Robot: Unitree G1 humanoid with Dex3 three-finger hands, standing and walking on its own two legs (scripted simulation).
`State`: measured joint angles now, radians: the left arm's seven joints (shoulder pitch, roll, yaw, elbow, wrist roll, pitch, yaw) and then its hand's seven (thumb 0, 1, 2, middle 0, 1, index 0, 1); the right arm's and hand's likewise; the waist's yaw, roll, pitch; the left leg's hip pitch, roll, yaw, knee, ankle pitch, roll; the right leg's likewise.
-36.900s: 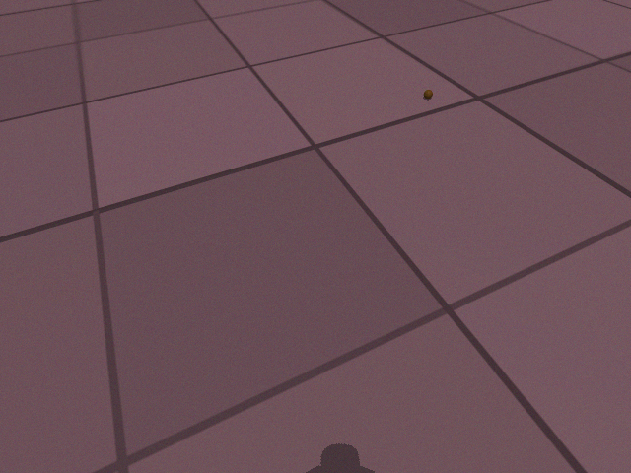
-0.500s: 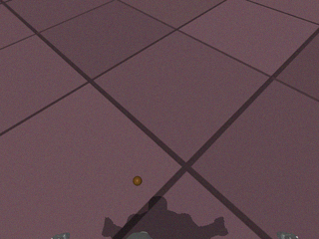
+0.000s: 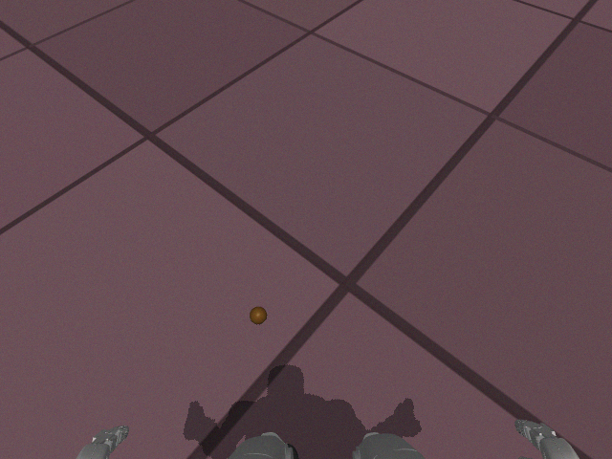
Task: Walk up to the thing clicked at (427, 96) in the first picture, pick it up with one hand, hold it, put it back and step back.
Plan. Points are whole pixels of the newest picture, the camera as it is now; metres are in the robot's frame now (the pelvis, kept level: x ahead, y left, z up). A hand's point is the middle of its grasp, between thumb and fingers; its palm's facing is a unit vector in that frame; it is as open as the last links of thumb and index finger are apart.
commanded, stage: step back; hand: left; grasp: from above
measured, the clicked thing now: (258, 315) +0.56 +0.18 -0.73
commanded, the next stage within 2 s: none
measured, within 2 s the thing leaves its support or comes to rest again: neither
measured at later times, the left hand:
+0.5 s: hand out of the picture -0.03 +0.29 -0.15, palm faces +0.06 -0.93 -0.35, open 7.4 cm
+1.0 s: hand out of the picture -0.25 +0.24 -0.12, palm faces -0.02 -0.91 -0.42, open 7.4 cm
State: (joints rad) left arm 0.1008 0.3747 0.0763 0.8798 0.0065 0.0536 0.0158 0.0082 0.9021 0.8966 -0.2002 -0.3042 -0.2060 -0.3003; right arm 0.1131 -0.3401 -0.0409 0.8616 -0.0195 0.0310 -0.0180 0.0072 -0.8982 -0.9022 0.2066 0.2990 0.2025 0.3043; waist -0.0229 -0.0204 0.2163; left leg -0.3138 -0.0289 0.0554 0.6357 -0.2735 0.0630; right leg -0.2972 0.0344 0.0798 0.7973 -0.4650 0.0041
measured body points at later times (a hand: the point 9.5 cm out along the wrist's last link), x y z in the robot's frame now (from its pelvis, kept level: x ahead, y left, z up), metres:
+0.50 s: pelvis -0.14 +0.02 +0.00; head -0.09 +0.05 +0.45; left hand -0.03 +0.33 -0.13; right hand -0.05 -0.29 -0.10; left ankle -0.15 +0.12 -0.72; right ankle -0.06 -0.12 -0.68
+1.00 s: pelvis -0.31 -0.03 +0.01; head -0.28 -0.06 +0.45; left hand -0.24 +0.28 -0.09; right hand -0.20 -0.35 -0.12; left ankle -0.25 +0.12 -0.66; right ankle -0.31 -0.13 -0.72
